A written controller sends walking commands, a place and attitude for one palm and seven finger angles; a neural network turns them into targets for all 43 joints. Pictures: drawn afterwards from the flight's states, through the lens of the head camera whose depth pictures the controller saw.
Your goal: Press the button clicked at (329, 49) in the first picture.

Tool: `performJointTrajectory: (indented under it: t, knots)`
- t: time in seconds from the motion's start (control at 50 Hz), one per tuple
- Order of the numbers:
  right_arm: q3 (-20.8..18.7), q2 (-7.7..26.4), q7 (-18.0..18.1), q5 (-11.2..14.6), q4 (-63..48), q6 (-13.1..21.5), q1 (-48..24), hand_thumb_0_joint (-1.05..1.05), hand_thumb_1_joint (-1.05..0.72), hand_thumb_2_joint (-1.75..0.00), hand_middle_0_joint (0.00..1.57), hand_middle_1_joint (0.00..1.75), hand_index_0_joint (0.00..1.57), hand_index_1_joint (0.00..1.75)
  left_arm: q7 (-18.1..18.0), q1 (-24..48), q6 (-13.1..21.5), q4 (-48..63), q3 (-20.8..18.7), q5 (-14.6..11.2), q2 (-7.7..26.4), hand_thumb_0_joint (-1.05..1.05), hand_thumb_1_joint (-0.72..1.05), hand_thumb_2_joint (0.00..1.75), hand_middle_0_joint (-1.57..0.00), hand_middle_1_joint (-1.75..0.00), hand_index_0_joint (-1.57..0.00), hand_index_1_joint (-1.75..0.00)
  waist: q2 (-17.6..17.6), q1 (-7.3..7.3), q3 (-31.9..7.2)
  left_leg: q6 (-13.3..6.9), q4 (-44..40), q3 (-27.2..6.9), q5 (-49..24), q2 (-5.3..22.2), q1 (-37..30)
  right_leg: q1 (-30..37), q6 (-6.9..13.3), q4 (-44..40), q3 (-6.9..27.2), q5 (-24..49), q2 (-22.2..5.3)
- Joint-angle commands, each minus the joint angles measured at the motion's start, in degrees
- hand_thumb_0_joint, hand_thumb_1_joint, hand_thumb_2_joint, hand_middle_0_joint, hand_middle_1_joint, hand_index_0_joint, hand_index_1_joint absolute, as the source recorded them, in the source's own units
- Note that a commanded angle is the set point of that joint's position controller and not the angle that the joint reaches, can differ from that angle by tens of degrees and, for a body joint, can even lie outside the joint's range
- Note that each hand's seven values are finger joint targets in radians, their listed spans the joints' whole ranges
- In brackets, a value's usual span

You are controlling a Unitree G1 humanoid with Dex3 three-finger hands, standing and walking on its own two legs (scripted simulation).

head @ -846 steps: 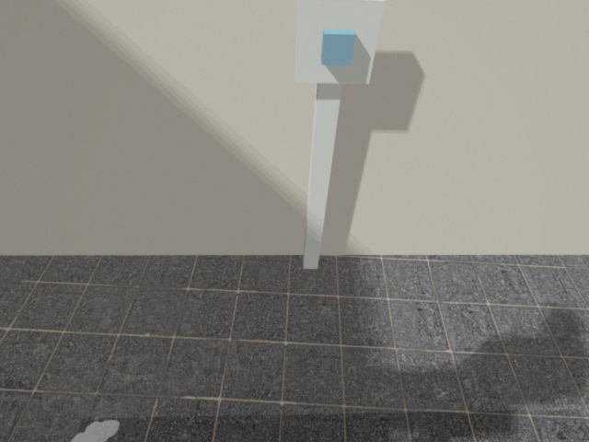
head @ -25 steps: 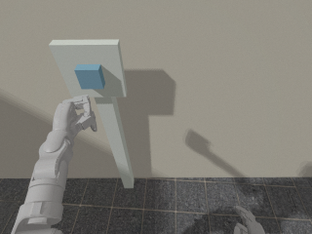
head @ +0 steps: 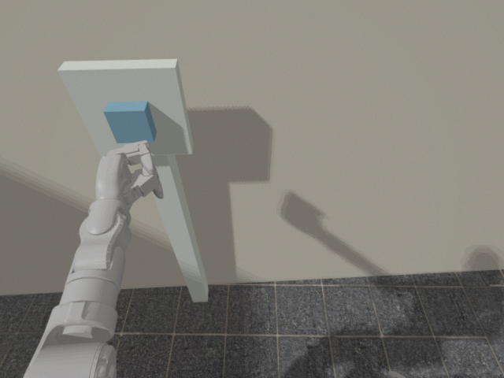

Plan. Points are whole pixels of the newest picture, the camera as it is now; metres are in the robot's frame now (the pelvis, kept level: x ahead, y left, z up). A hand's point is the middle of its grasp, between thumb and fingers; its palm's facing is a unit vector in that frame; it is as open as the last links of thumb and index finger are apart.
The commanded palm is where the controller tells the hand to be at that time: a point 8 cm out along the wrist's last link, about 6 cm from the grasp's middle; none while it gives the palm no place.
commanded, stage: aim a knuckle at the button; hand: left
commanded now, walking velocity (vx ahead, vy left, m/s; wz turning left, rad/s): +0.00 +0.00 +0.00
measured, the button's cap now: (132, 121) +0.50 +0.22 +0.16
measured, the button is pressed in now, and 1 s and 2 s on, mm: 0 0 0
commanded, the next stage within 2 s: press the button with the knuckle in 1.96 s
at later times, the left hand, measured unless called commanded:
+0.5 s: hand (151, 178) +0.38 +0.17 +0.13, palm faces +0.12 -0.99 -0.01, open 3.1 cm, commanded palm +0.36 +0.22 +0.13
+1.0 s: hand (151, 173) +0.40 +0.17 +0.13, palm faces +0.09 -1.00 -0.01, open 3.1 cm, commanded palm +0.36 +0.22 +0.13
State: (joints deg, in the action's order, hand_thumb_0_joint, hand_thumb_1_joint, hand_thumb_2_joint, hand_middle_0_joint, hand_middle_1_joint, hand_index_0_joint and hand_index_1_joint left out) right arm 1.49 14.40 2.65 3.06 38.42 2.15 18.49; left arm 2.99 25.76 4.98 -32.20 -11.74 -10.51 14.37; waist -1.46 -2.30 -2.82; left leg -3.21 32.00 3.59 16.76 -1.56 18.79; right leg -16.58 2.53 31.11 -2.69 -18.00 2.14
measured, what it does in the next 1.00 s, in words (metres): stands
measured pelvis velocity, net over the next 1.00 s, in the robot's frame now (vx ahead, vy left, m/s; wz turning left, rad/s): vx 0.00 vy -0.01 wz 0.01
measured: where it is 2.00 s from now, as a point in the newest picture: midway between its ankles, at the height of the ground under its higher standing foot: outside the picture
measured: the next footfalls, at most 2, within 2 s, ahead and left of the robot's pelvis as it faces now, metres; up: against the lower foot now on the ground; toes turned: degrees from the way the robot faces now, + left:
none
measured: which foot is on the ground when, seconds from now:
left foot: down 0.00-1.00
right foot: down 0.00-1.00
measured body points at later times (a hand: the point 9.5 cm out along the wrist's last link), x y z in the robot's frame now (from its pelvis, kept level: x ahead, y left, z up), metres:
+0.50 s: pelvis -0.01 -0.01 +0.00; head +0.00 -0.02 +0.45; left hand +0.37 +0.22 +0.13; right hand +0.13 -0.25 -0.10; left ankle +0.00 +0.08 -0.73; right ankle -0.02 -0.09 -0.73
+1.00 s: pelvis +0.00 -0.01 +0.00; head +0.01 -0.01 +0.45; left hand +0.39 +0.23 +0.13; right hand +0.11 -0.26 -0.11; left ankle +0.00 +0.08 -0.73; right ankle -0.02 -0.09 -0.73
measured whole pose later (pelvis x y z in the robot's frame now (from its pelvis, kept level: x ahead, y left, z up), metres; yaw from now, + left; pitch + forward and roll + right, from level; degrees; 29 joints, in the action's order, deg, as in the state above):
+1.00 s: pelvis +0.00 -0.01 +0.00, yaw +1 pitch +4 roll +0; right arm 1.6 15.0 3.3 3.8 37.6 2.0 17.1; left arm 4.9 27.9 4.4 -34.2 -11.8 -11.6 16.2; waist -1.9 -2.0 -2.9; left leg -2.8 32.6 2.8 16.9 -1.4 19.4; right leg -16.8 2.9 31.3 -3.4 -18.2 2.3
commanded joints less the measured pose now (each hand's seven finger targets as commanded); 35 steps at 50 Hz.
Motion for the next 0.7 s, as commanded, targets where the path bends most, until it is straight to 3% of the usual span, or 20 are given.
performJointTrajectory:
  t: [0.0,0.04,0.08,0.12,0.18,0.26,0.28,0.32,0.4,0.42,0.44,0.46,0.56,0.58,0.62,0.64,0.68]
  knots:
    - [-2.6,7.9,0.6,0.4,-8.1,3.0,-4.1,0.0,-0.9,-0.9,0.2,0.3,0.2,0.3,-1.3,25.6,4.7,13.9,-3.9,0.5,13.0,0.0,0.9,0.9,-1.3,-1.5,-1.3,-1.5,-0.4,0.68,-13.7,0.9,-3.2,-5.3,-15.6,2.3,-9.8,1.0,-0.6,-3.5,2.3,16.9,-1.6]
    - [-2.7,7.7,0.6,0.3,-8.3,3.2,-4.4,0.0,-0.9,-0.9,0.2,0.3,0.2,0.3,-1.2,25.6,5.0,15.5,-3.2,0.5,12.1,0.0,0.9,0.9,-1.3,-1.5,-1.3,-1.5,-2.2,0.7,-15.9,0.9,-2.8,-5.2,-16.7,2.2,-11.5,1.3,-0.5,-3.4,2.4,17.7,-1.6]
    - [-2.7,7.7,0.6,0.4,-8.5,3.3,-4.4,0.0,-0.9,-0.9,0.2,0.3,0.2,0.3,-0.7,24.5,5.1,16.0,-2.3,0.1,10.9,0.0,0.9,0.9,-1.3,-1.5,-1.3,-1.5,-0.6,0.65,-17.1,1.0,-2.9,-5.7,-18.0,2.6,-12.4,1.8,-0.5,-3.2,2.1,18.3,-1.5]
    - [-2.7,7.6,0.7,0.5,-8.2,3.5,-4.7,0.0,-0.9,-0.9,0.2,0.3,0.2,0.3,-0.2,24.4,5.0,16.1,-1.1,-0.6,9.4,0.0,0.9,0.9,-1.3,-1.5,-1.3,-1.5,-1.2,0.31,-16.9,1.1,-2.6,-5.6,-18.3,2.5,-13.3,1.2,-0.5,-3.4,2.1,18.8,-1.5]
    - [-2.7,7.6,0.6,0.8,-8.2,3.6,-5.0,0.0,-0.9,-0.9,0.2,0.3,0.2,0.3,0.3,22.2,3.7,13.4,0.3,-1.0,7.3,0.0,0.9,0.9,-1.3,-1.5,-1.3,-1.5,1.4,0.35,-14.3,1.0,-2.9,-5.6,-16.9,2.5,-11.8,0.6,-0.7,-3.7,1.8,18.2,-1.5]
    - [-2.3,8.2,1.0,0.9,-8.2,2.8,-5.2,0.0,-0.9,-0.9,0.2,0.3,0.2,0.3,-0.2,22.7,1.2,8.3,-2.2,-0.7,10.5,0.0,0.9,0.9,-1.3,-1.5,-1.3,-1.5,6.0,0.28,-9.6,0.5,-3.6,-5.0,-10.3,1.8,-6.6,0.4,-1.1,-5.2,2.4,14.1,-1.9]
    - [-2.1,7.9,1.0,0.9,-8.7,2.7,-5.8,0.0,-0.9,-0.9,0.2,0.3,0.2,0.3,-0.5,24.6,1.3,9.5,-1.6,-0.6,9.9,0.0,0.9,0.9,-1.3,-1.5,-1.3,-1.5,3.6,0.29,-9.9,0.5,-3.8,-4.7,-9.6,1.6,-6.8,0.0,-1.1,-5.2,2.6,13.5,-2.2]
    - [-1.8,7.7,1.1,0.8,-9.0,2.7,-6.3,0.0,-0.9,-0.9,0.2,0.3,0.2,0.3,-1.0,26.8,2.2,10.9,-2.9,-0.1,12.0,0.0,0.9,0.9,-1.3,-1.5,-1.3,-1.5,0.9,0.63,-11.0,0.4,-3.5,-4.6,-8.9,1.4,-7.0,0.1,-1.0,-5.1,3.2,12.5,-2.3]
    - [-1.9,7.2,1.0,0.4,-9.2,3.4,-6.4,0.0,-0.9,-0.9,0.2,0.3,0.2,0.3,-1.4,30.5,6.5,17.1,-2.9,0.3,12.9,0.0,0.9,0.9,-1.3,-1.5,-1.3,-1.5,-2.4,0.64,-17.8,0.5,-2.4,-5.1,-12.8,1.6,-11.3,2.1,-0.7,-3.5,3.4,15.7,-2.1]
    - [-1.9,7.2,1.1,0.4,-9.0,3.5,-6.4,0.0,-0.9,-0.9,0.2,0.3,0.2,0.3,-1.3,29.1,6.9,16.1,-3.9,0.1,13.7,0.0,0.9,0.9,-1.3,-1.5,-1.3,-1.5,-2.1,0.82,-18.1,0.5,-2.2,-5.0,-13.4,1.6,-11.2,2.8,-0.7,-3.4,3.5,16.7,-2.0]
    - [-1.8,7.1,1.0,0.4,-8.9,3.6,-6.3,0.0,-0.9,-0.9,0.2,0.3,0.2,0.3,-0.9,30.3,7.4,16.7,-2.5,0.0,12.6,0.0,0.9,0.9,-1.3,-1.5,-1.3,-1.5,-2.0,0.32,-18.6,0.6,-2.1,-5.0,-14.2,1.6,-11.6,3.0,-0.7,-3.2,3.4,17.7,-2.0]
    - [-1.9,7.3,1.0,0.4,-8.7,3.7,-5.9,0.0,-0.9,-0.9,0.2,0.3,0.2,0.3,-0.6,28.1,7.1,14.2,-2.9,-0.3,12.4,0.0,0.9,0.9,-1.3,-1.5,-1.3,-1.5,0.5,0.34,-18.0,0.5,-2.0,-5.1,-14.0,1.8,-10.7,3.0,-0.8,-3.3,3.2,17.7,-1.9]
    - [-2.0,8.1,1.3,1.3,-8.2,2.8,-5.4,0.0,-0.9,-0.9,0.2,0.3,0.2,0.3,1.7,25.8,2.2,4.2,-1.1,-0.9,10.3,0.0,0.9,0.9,-1.3,-1.5,-1.3,-1.5,2.9,-0.52,-10.9,0.4,-2.6,-4.8,-9.8,1.3,-6.4,0.2,-1.1,-4.8,3.0,15.3,-2.2]
    - [-2.0,8.2,1.3,1.3,-8.5,2.6,-5.2,0.0,-0.9,-0.9,0.2,0.3,0.2,0.3,1.9,24.3,1.2,3.1,-1.4,-1.2,10.0,0.0,0.9,0.9,-1.3,-1.5,-1.3,-1.5,3.0,0.21,-10.9,0.4,-2.7,-4.6,-10.0,1.2,-5.9,0.4,-1.1,-4.8,2.9,15.5,-2.3]
    - [-2.0,8.3,1.4,1.3,-8.9,2.4,-5.0,0.0,-0.9,-0.9,0.2,0.3,0.2,0.3,1.9,26.2,0.9,4.7,-2.1,-1.4,11.3,0.0,0.9,0.9,-1.3,-1.5,-1.3,-1.5,2.3,0.23,-12.1,0.4,-2.5,-4.6,-10.2,1.1,-6.0,0.6,-1.1,-4.8,3.1,15.5,-2.4]
    - [-2.1,8.1,1.3,1.2,-9.1,2.5,-4.9,0.0,-0.9,-0.9,0.2,0.3,0.2,0.3,1.8,27.0,1.6,6.5,-1.8,-1.3,10.9,0.0,0.9,0.9,-1.3,-1.5,-1.3,-1.5,1.4,0.31,-13.3,0.4,-2.4,-4.8,-11.6,1.1,-6.9,1.0,-0.9,-4.3,3.0,16.5,-2.4]
    - [-2.2,8.1,1.1,0.8,-9.3,2.7,-4.6,0.0,-0.9,-0.9,0.2,0.3,0.2,0.3,1.1,26.5,3.5,8.9,-3.7,-1.5,12.3,0.0,0.9,0.9,-1.3,-1.5,-1.3,-1.5,3.1,0.79,-15.5,0.2,-1.8,-4.7,-13.0,1.2,-7.1,2.4,-1.1,-3.8,3.2,18.3,-2.2]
